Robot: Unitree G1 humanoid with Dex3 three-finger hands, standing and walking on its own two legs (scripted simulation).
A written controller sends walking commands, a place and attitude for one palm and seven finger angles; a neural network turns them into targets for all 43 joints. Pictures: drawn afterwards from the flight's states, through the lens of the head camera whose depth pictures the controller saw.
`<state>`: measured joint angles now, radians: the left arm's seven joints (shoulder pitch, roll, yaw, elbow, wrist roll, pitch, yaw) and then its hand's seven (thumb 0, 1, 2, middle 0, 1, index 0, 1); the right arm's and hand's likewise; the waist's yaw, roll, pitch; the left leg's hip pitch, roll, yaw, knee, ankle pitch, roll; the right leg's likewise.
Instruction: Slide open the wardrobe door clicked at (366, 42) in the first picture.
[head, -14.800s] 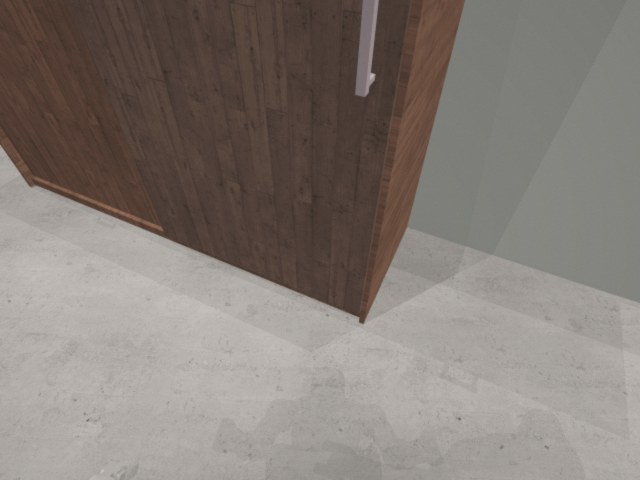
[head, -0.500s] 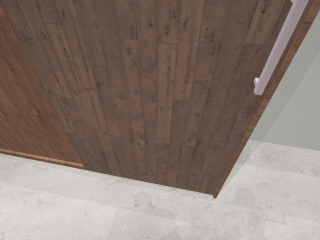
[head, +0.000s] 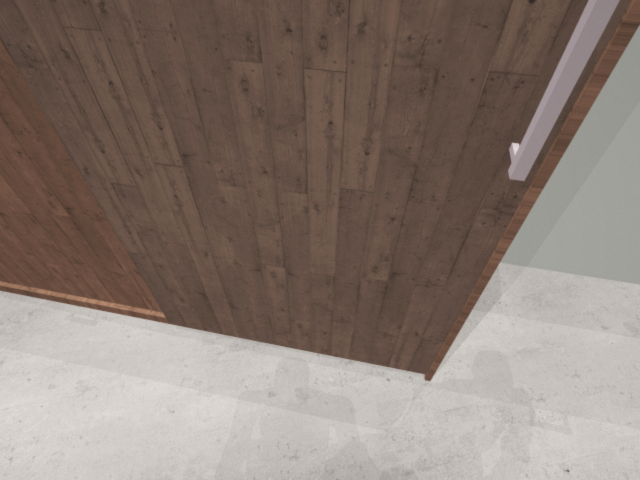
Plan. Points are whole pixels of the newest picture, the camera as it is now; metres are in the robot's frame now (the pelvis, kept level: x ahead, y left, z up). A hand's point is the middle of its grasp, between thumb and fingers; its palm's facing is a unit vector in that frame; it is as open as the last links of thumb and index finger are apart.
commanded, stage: look again from close up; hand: right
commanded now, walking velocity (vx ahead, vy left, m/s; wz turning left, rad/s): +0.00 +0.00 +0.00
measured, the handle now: (553, 84) +0.52 -0.25 +0.24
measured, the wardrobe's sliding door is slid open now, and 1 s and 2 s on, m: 0.00 0.00 0.00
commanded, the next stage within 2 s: shuffle to correct the standing spot in 1.28 s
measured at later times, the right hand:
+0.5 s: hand out of the picture +0.03 -0.16 -0.17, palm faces +0.02 +0.98 -0.21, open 7.4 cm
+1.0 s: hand out of the picture +0.03 -0.15 -0.17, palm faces +0.02 +0.98 -0.22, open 7.4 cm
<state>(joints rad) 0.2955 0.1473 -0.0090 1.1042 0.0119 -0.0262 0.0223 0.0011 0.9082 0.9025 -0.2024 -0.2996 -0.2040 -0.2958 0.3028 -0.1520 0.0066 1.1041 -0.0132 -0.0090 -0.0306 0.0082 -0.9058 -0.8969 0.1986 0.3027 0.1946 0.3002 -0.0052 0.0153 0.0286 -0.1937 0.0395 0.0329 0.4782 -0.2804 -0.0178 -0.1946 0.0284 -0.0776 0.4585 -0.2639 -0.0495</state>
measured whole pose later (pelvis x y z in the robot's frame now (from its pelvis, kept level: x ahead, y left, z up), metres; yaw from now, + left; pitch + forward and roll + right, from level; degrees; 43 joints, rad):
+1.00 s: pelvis +0.02 +0.04 +0.00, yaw +0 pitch +0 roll -1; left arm 0.21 0.19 -0.01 1.13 0.01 -0.02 0.02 0.00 0.91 0.90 -0.20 -0.30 -0.20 -0.30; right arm 0.24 -0.20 0.00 1.10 -0.01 -0.02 -0.02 0.01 -0.90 -0.90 0.20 0.30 0.20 0.30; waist -0.01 0.02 0.03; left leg -0.15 -0.01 0.06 0.44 -0.29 0.04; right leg -0.15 -0.02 -0.05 0.41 -0.26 0.01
